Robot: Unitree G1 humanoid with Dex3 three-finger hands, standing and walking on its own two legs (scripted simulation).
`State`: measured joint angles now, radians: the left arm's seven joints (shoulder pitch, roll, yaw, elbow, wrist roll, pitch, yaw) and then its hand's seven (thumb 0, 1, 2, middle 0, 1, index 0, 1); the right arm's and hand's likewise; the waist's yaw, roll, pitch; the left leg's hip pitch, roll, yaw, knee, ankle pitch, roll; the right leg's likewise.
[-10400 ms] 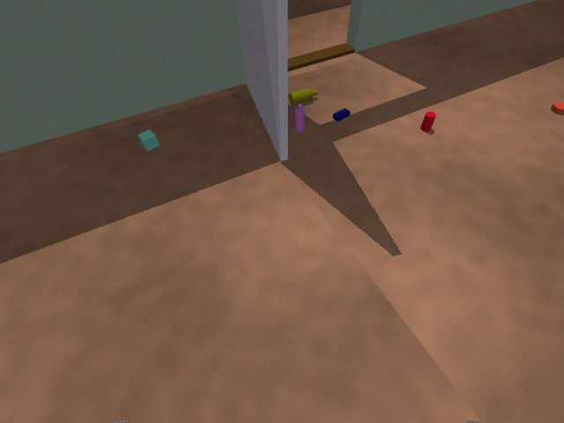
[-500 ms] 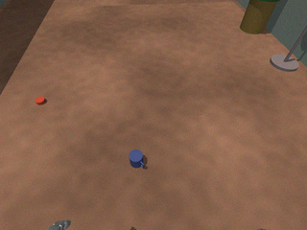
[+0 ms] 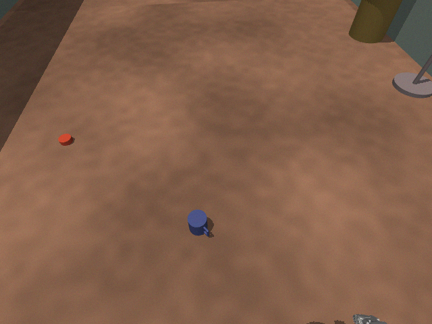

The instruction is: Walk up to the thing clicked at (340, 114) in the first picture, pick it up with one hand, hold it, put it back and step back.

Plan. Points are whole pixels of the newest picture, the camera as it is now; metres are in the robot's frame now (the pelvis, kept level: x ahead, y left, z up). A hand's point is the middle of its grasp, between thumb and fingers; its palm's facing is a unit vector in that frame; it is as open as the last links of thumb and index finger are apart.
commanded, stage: stand
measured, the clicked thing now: out of the picture -0.01 +1.48 -0.77
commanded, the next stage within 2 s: walk up in 0.70 s
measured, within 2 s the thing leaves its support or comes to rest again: neither
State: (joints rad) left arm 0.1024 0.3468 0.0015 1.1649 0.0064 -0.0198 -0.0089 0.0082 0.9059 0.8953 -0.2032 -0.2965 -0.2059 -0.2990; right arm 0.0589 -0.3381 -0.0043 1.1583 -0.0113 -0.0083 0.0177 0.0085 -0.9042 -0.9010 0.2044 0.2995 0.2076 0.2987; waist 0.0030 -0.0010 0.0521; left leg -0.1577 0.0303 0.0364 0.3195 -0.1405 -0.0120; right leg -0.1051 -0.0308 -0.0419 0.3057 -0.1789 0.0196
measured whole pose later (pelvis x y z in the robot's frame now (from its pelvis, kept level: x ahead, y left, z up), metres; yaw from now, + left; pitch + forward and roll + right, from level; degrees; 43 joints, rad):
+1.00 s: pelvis -0.02 -0.06 -0.02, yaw +18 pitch -1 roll +1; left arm 0.03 0.38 0.09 0.89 0.04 0.04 -0.04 0.00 0.91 0.90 -0.20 -0.30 -0.21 -0.30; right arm 0.19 -0.40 -0.09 0.96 -0.04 0.06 0.00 0.01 -0.90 -0.90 0.20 0.30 0.21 0.30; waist -0.02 0.01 0.15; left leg -0.45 -0.03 -0.13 0.72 -0.35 -0.02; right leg -0.23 -0.02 -0.03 0.54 -0.30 -0.02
